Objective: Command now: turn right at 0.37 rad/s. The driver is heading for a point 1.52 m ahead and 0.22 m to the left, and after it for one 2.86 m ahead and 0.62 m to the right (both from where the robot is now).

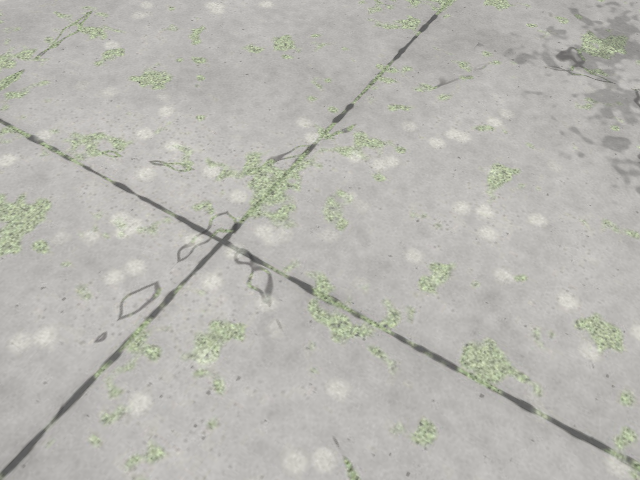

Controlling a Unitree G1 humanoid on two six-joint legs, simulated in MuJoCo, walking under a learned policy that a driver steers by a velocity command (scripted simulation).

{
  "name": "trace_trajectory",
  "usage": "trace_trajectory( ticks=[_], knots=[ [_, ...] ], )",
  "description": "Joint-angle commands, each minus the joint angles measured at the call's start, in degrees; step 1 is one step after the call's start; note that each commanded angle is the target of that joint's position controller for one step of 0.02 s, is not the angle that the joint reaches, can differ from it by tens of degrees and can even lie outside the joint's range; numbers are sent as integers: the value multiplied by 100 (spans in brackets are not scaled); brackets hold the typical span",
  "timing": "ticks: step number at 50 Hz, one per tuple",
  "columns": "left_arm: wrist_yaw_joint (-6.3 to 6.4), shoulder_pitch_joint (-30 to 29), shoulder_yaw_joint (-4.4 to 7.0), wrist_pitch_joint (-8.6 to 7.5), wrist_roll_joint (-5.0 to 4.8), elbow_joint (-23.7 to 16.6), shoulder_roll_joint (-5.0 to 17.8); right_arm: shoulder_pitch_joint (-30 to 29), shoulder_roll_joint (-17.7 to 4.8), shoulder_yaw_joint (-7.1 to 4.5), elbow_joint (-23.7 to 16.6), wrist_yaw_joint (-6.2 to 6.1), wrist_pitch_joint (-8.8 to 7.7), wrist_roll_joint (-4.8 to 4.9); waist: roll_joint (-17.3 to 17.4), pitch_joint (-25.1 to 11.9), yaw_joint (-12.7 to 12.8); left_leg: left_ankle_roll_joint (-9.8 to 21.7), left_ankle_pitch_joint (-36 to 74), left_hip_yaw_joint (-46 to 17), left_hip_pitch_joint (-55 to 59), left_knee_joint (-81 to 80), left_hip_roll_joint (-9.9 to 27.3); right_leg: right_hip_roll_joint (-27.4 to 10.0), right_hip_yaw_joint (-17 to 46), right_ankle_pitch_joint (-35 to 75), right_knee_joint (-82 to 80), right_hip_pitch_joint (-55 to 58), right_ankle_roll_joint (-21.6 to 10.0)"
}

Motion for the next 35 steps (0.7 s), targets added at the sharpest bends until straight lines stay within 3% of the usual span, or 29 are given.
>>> trace_trajectory(
  ticks=[1, 4, 7, 8, 9, 10, 11, 12, 13, 14, 16, 18, 20, 22, 24, 26, 28, 30, 31, 32, 33, 34, 35],
  knots=[
    [14, -91, 45, -58, -24, -395, 194, -251, -776, -150, -410, -73, -26, 12, 1122, -428, 17, 1153, 2084, -1007, 887, -831, 1229, -190, -146, 144, -190, -371, 188],
    [-22, -284, -101, -83, 49, -456, -45, -201, -910, -176, -363, -55, 23, 37, 1357, -630, -97, 1162, 2195, -819, 954, -718, 1266, -454, -426, -20, -1616, 418, 185],
    [-61, -164, -90, -91, 10, -356, 61, -47, -1063, -200, -264, -1, 59, 128, 1475, -635, -139, 1181, 2208, -900, 813, -588, 1346, -430, -751, 336, -2878, 1157, 90],
    [-76, 32, -82, -97, 14, -246, 50, -86, -1044, -177, -244, 8, 66, 175, 1399, -608, -18, 1102, 2157, -861, 694, -465, 1300, -388, -840, 888, -3609, 1525, -11],
    [-86, 210, -105, -109, 50, -121, -37, -17, -863, -97, -178, 25, 50, 213, 1275, -562, 86, 915, 1963, -839, 400, -376, 1184, -366, -821, 1567, -4555, 2129, -166],
    [-65, 257, -117, -113, 107, -119, 46, 245, -630, 4, -64, 76, -25, 171, 994, -648, 57, 516, 1452, -798, -85, -352, 1050, -652, -395, 2214, -4842, 2931, -331],
    [2, 434, -54, -102, 165, -152, 452, 329, -378, 112, -114, 160, -116, -57, -18, -944, -69, 61, 328, -390, -612, 338, 620, -1615, 581, 3781, -4559, 3629, -575],
    [-23, -4, -114, -120, 288, -72, 357, 427, -199, 165, -134, 171, -152, -13, -955, -878, -367, -203, -748, -127, -261, -14, 416, -1977, 581, 3212, -4385, 2517, -1148],
    [-78, -366, -180, -191, 283, -211, 5, 151, -567, 112, -76, 145, -122, -27, -570, -628, -203, -376, -295, -117, 84, 0, 403, -1576, 289, 2171, -4486, 2138, -1120],
    [-82, -315, -144, -231, 302, -148, 85, -146, -774, 48, -141, 130, -102, 9, -572, -421, -61, -391, 86, -48, -157, 135, 261, -1305, 127, 1569, -4489, 2170, -893],
    [-33, -170, -51, -274, 246, -78, 380, -133, -912, -5, -145, 48, -13, 68, -664, -132, 37, -355, 257, -47, -492, 431, 207, -1370, 139, 1372, -4598, 2051, -829],
    [33, 54, -17, -268, 187, -16, 422, -53, -862, -25, -179, 30, 30, 135, -700, -27, 90, -317, -40, 20, -811, 892, 127, -1675, 243, 1808, -4586, 2060, -1044],
    [93, 77, 5, -263, 184, -70, 417, -22, -790, -66, -227, 43, 75, 152, -892, -114, 209, -300, -1356, 28, -1241, 2032, 124, -2195, 532, 2543, -4600, 2140, -1490],
    [112, -10, 1, -320, 176, -76, 370, 29, -728, -125, -279, 75, 164, 193, -628, -153, 188, -345, -2143, -249, -1744, 3221, 321, -2630, 621, 3622, -4567, 2287, -1838],
    [86, -374, 26, -348, 102, -82, 361, 171, -619, -113, -260, 91, 249, 182, -360, -204, 43, -403, -1826, -191, -1613, 3019, 419, -2451, 140, 3855, -4456, 2264, -1715],
    [60, -611, 57, -314, 76, -81, 409, 174, -578, -87, -323, 148, 280, 172, -382, -358, 32, -406, -1386, 36, -1141, 2473, 377, -2290, -255, 3962, -4309, 2166, -1586],
    [56, -581, 81, -269, 27, -19, 457, 220, -656, -113, -425, 229, 285, 205, -491, -538, 42, -325, -999, 250, -787, 1814, 241, -2271, -441, 3936, -4051, 2284, -1470],
    [65, -602, 82, -232, -86, 61, 453, 594, -685, -161, -383, 279, 280, 203, -414, -659, -164, -109, -24, 530, -36, 607, -41, -2132, -754, 3411, -3479, 2081, -1141],
    [45, -217, 48, -241, -68, 222, 278, 734, -901, -247, -375, 224, 257, 144, 153, -654, -135, 90, 906, 166, 521, -82, -83, -1799, -1142, 2447, -2712, 1667, -742],
    [26, -122, -70, -250, 239, 57, -75, 835, -1785, -452, -543, 101, 207, 116, 2038, -637, 42, 768, 3455, -2145, 1470, -421, 1473, -1026, -1652, -342, -803, 1, -50],
    [72, -731, -77, -275, 214, -185, 13, 921, -1834, -386, -712, 181, 67, -118, 1979, -996, -299, 1956, 3860, -3470, 1234, -698, 2288, -378, -628, -1665, 336, -644, 67],
    [100, -850, -15, -266, 86, -149, 251, 811, -1637, -329, -756, 233, -61, -153, 1228, -926, -338, 1989, 3302, -3108, 1227, -771, 2116, -512, -280, -1407, 812, -805, 8],
    [124, -816, 12, -255, 52, -93, 307, 600, -1481, -292, -744, 206, -127, -57, 940, -704, -181, 1686, 2771, -2650, 1135, -705, 1801, -620, -239, -887, 772, -903, -69]
  ],
)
